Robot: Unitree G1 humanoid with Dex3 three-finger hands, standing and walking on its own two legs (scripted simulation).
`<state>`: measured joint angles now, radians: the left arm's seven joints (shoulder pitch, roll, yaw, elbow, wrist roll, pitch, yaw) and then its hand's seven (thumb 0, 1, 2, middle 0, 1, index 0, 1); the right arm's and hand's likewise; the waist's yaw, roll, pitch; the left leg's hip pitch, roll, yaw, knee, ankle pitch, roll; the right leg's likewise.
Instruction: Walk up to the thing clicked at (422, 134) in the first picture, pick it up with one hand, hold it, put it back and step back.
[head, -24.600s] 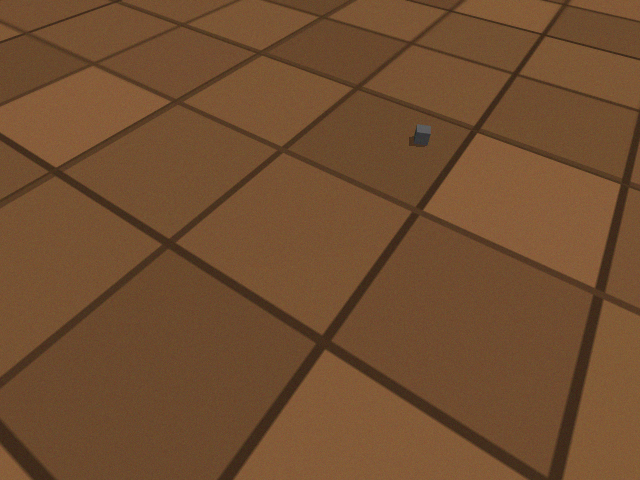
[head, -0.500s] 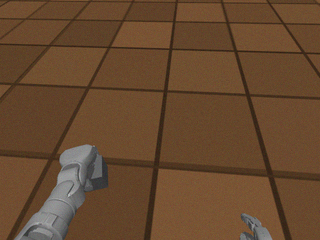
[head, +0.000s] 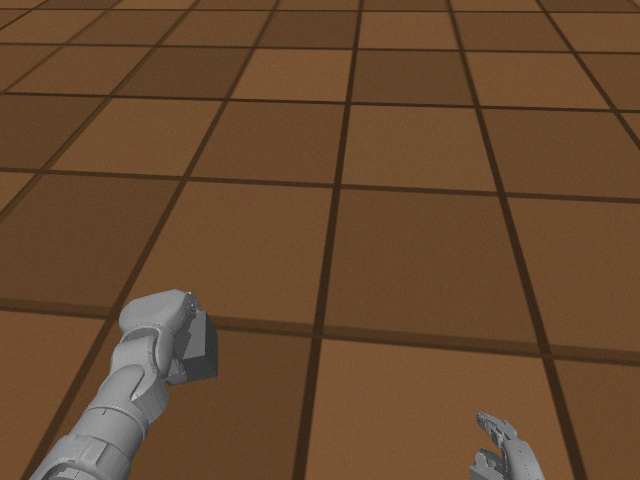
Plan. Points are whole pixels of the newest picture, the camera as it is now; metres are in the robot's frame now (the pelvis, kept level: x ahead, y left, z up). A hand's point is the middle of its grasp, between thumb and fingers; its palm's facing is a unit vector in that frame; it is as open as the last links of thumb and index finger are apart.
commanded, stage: hold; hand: left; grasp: from above
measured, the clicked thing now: (187, 348) +0.31 +0.21 -0.07
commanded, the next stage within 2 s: crouch in 0.62 s
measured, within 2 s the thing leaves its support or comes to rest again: neither
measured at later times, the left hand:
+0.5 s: hand (166, 335) +0.31 +0.23 -0.03, palm faces -0.41 -0.14 -0.90, open 9.7 cm
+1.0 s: hand (170, 350) +0.30 +0.23 -0.06, palm faces -0.46 -0.11 -0.88, open 9.7 cm
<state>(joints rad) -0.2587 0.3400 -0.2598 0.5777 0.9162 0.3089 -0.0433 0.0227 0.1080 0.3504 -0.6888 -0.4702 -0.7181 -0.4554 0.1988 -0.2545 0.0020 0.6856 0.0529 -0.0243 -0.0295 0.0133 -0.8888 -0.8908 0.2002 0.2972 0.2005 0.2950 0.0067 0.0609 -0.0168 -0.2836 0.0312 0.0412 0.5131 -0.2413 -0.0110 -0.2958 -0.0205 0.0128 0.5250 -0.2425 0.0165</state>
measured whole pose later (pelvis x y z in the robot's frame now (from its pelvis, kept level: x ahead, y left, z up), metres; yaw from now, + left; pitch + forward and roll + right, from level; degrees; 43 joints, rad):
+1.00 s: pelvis +0.01 +0.00 +0.00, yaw +1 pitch +3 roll +0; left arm -0.28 0.34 -0.22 0.72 0.98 0.20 0.02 0.02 0.08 0.37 -0.72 -0.45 -0.75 -0.43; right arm 0.20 -0.25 -0.02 0.67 0.05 0.00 -0.01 0.01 -0.87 -0.89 0.20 0.30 0.20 0.30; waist 0.00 0.04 0.00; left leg -0.30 0.03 0.03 0.51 -0.25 -0.01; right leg -0.30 -0.02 0.00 0.52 -0.26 0.01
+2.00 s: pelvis -0.05 +0.01 -0.33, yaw -2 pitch +39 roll -5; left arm -0.90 0.60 0.12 1.35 1.13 -0.01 0.41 0.01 0.06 0.38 -0.73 -0.44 -0.77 -0.42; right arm 0.15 -0.26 0.01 0.75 -0.11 -0.11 0.08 0.01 -0.88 -0.89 0.20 0.30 0.20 0.29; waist -0.20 0.02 -0.14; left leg -2.04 0.03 -0.08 2.04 -0.69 -0.01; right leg -1.99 -0.02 -0.04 1.99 -0.68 0.03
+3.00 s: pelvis -0.07 +0.01 -0.44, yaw -6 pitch +35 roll -9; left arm -1.03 0.82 0.19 1.55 1.18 -0.09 0.41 0.01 0.02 0.41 -0.78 -0.41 -0.81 -0.39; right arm 0.16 -0.30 0.09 0.75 -0.15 -0.11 0.18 0.00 -0.90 -0.89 0.20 0.30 0.20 0.30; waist -0.26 -0.02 0.00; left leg -2.32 0.02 -0.15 2.41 -0.71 -0.01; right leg -2.25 0.01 -0.07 2.31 -0.68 0.04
